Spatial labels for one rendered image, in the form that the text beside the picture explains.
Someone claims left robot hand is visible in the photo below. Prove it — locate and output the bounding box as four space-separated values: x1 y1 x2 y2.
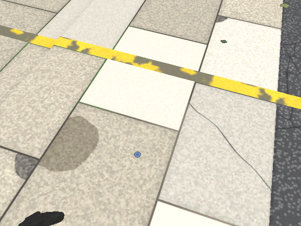
18 211 65 226

